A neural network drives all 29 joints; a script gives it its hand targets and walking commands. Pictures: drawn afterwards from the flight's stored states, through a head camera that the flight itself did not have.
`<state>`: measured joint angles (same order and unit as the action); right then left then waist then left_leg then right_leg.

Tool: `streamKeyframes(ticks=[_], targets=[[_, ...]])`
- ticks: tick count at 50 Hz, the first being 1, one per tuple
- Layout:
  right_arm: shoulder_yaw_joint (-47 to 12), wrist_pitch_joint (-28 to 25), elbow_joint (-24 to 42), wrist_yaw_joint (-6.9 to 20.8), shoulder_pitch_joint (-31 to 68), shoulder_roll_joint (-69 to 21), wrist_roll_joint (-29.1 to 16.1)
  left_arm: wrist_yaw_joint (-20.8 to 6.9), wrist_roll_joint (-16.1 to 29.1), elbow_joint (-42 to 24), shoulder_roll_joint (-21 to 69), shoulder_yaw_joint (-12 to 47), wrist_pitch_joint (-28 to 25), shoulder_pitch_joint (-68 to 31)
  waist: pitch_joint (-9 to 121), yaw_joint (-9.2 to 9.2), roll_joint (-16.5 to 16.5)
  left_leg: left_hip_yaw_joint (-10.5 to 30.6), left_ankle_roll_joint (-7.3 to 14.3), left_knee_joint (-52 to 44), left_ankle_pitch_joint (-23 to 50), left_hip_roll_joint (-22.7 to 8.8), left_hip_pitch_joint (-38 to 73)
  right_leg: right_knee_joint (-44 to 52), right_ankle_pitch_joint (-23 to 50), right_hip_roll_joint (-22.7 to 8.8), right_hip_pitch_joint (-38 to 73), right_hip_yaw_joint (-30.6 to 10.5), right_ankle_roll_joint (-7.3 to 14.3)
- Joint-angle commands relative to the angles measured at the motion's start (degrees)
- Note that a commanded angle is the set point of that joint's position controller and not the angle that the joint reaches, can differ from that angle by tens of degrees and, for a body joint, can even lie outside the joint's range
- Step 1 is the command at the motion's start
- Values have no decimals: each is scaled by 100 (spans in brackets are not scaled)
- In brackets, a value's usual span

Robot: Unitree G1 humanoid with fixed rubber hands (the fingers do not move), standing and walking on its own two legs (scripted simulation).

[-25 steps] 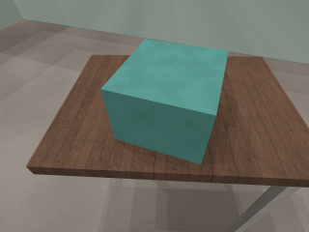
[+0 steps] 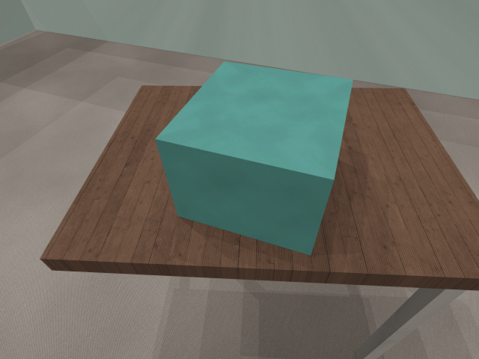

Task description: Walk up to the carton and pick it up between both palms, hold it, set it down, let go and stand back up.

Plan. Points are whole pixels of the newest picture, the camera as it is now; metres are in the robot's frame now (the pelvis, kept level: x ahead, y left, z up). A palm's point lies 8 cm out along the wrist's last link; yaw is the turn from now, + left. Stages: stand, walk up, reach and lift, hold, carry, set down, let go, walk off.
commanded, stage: stand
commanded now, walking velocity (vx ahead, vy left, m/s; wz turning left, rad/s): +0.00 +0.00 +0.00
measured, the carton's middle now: (263, 149) +0.48 -0.01 +0.11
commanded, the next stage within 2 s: walk up in 0.80 s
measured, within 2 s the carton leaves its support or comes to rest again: neither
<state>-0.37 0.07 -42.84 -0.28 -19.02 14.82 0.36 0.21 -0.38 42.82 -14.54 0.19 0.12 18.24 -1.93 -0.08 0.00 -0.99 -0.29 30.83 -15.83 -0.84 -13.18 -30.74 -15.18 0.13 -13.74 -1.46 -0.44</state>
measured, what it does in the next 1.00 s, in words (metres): stands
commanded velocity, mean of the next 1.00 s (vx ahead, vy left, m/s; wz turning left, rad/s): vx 0.00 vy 0.00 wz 0.00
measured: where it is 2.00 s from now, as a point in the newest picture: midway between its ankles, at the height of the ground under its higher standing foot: outside the picture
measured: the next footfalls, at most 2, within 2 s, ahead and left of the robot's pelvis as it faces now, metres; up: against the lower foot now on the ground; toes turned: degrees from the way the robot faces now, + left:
none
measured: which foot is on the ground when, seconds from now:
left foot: down 0.00-1.00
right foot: down 0.00-1.00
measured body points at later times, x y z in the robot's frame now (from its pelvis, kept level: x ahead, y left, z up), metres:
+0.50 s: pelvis +0.00 +0.00 +0.00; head +0.01 +0.00 +0.45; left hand +0.08 +0.26 -0.12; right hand +0.07 -0.26 -0.12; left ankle +0.01 +0.12 -0.73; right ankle +0.02 -0.13 -0.73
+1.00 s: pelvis +0.01 +0.00 +0.00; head +0.01 +0.00 +0.45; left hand +0.07 +0.26 -0.13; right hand +0.07 -0.26 -0.13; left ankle +0.01 +0.12 -0.73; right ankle +0.02 -0.13 -0.73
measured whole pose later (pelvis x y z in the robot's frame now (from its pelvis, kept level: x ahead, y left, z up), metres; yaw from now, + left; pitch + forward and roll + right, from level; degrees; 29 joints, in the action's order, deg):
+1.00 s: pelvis +0.01 +0.00 +0.00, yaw +0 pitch -2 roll +0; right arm -0.3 -0.1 -46.5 -0.8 -18.7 14.6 0.2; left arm 0.8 -0.3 46.6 -14.3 0.1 0.0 18.2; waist -1.9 -0.1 0.0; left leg -1.0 -0.4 28.8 -15.4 -0.9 -11.8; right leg -28.7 -14.7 0.1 -12.4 -1.8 -0.6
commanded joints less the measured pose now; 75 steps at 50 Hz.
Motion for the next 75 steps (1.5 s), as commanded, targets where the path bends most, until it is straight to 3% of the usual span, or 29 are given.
streamKeyframes(ticks=[1, 35, 45, 49, 53, 63, 73, 74, 75], targets=[[239, -123, 411, -41, -121, 757, -2, 43, 2, -412, -759, -226, -126, 75, 3, 1, -4, 537, 181, -660, 327, -428, -65, 602, 429, -442, -113, -506, 189], [236, -115, 116, -59, -150, 707, -12, 76, 2, -93, -762, -247, -117, 128, -67, 11, 22, 524, 172, -792, 260, -441, -46, 734, 395, -447, -51, -536, 183], [230, -134, 31, -88, -172, 742, -18, 95, 7, -15, -725, -219, -140, 161, 151, 2, 3, 502, 172, -718, 794, -465, 167, 651, 912, -470, 103, -498, 164], [222, -110, -19, -96, -181, 732, -21, 103, 16, 38, -724, -209, -115, 154, -17, 1, -10, 502, 162, -765, 695, -460, 96, 700, 812, -466, 31, -490, 156], [235, -84, -71, -86, -232, 711, 12, 106, -29, 29, -750, -235, -128, 191, -194, -12, -14, 466, 197, -817, 165, -400, 11, 781, 266, -418, -138, -546, 167], [235, -109, -141, -94, -218, 730, 7, 124, -20, 68, -725, -223, -157, 284, -11, -1, -31, 427, 203, -778, 599, -437, 188, 668, 793, -423, 0, -558, 166], [225, -78, -235, -104, -244, 724, -1, 150, -18, 151, -719, -208, -134, 338, -91, -5, -9, 384, 205, -823, 630, -452, 208, 654, 874, -413, -20, -572, 145], [913, -657, 107, 92, 3942, 259, 860, 113, 272, -1011, -1497, -401, 929, -3943, -87, -38, 28, -285, -134, -23, -794, -241, -1358, -322, -1100, -133, -850, 470, 300], [1064, -595, -125, 282, 3124, 544, 923, 269, 254, -1107, -1296, -245, 1506, -3131, -724, -217, -4, -410, -105, -27, -1705, -145, -1747, -452, -1630, -105, -842, 416, 346]])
